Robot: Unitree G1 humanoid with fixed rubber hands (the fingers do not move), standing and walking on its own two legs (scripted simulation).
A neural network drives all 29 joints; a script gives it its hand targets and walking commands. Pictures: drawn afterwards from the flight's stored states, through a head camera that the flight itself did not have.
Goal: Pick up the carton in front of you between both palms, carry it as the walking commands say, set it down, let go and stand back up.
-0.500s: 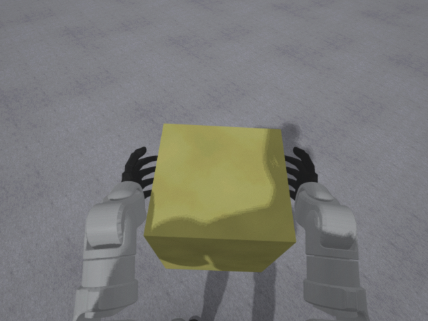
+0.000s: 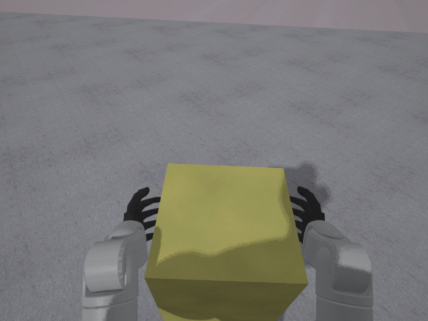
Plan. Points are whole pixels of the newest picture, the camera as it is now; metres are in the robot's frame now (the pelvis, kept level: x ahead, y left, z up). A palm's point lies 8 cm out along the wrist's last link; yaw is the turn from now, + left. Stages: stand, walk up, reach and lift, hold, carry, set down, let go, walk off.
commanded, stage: carry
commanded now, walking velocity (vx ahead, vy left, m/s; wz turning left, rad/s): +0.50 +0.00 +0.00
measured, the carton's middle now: (221, 248) +0.27 +0.00 +0.02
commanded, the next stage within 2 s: none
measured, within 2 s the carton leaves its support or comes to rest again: neither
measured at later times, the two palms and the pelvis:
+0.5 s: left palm (150, 129) +0.56 +0.18 +0.09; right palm (269, 126) +0.56 -0.12 +0.10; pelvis +0.31 +0.03 +0.00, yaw -2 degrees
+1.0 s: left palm (174, 78) +0.83 +0.15 +0.10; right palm (264, 80) +0.83 -0.15 +0.09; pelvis +0.58 +0.01 +0.01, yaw +0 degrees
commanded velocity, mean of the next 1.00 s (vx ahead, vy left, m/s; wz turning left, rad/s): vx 0.30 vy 0.00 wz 0.00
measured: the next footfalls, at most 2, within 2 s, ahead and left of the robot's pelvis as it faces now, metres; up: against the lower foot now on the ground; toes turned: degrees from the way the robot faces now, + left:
left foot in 0.44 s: +0.46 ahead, +0.13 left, +0.00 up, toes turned +11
right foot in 0.90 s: +0.70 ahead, -0.09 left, +0.00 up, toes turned +10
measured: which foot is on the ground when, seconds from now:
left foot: up 0.00-0.42, down 0.44-0.94, up 0.96-1.00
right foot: down 0.00-0.48, up 0.50-0.88, down 0.90-1.00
